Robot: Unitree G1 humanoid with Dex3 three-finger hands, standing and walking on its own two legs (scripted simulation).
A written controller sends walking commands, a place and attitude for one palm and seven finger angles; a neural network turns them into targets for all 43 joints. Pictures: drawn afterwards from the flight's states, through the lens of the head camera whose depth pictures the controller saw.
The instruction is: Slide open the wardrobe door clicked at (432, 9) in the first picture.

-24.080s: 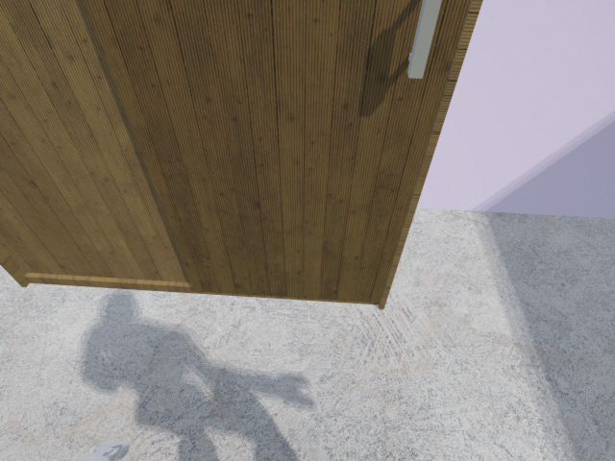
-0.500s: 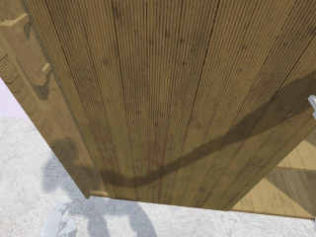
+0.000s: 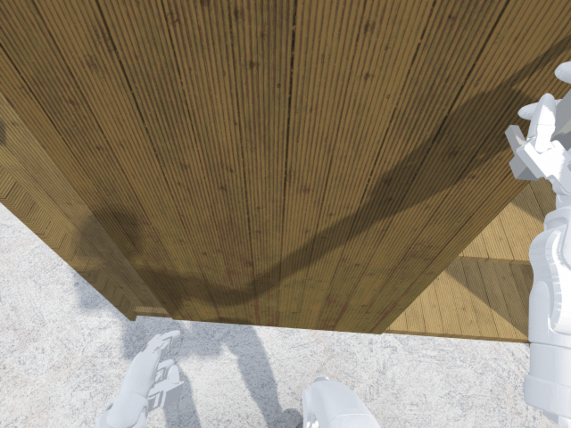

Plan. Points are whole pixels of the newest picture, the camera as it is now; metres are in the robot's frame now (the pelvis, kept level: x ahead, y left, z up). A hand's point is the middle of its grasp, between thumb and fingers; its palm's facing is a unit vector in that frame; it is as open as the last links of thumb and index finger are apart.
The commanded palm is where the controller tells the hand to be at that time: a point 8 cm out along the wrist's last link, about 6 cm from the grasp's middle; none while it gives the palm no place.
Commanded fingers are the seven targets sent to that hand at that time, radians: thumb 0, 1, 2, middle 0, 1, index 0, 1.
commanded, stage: stop walking and hold the door there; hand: right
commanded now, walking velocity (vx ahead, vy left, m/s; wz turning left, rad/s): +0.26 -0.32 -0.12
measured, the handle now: (557, 107) +0.40 -0.26 +0.25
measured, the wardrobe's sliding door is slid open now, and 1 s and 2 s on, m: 0.53 0.53 0.53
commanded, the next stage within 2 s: loosen the grip on the handle in 0.82 s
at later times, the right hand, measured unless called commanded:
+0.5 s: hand (537, 144) +0.36 -0.23 +0.23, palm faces +0.16 +0.98 -0.07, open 6.0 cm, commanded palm +0.34 -0.27 +0.21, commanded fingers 0.00 -0.90 -0.90 0.45 1.40 0.45 1.40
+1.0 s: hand (544, 141) +0.36 -0.24 +0.24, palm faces +0.12 +0.99 -0.12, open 6.8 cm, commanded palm +0.33 -0.28 +0.22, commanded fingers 0.00 -0.30 -0.61 0.45 1.40 0.45 1.40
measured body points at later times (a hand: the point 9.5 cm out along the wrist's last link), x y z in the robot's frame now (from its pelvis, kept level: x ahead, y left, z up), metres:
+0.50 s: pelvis +0.02 -0.08 +0.00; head +0.06 -0.08 +0.45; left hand +0.21 +0.10 -0.10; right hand +0.35 -0.29 +0.23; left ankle +0.03 +0.03 -0.73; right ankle +0.04 -0.21 -0.73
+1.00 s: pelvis +0.00 -0.08 +0.01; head +0.01 -0.09 +0.46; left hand +0.18 +0.13 -0.08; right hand +0.35 -0.29 +0.24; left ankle +0.01 +0.03 -0.72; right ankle +0.04 -0.21 -0.73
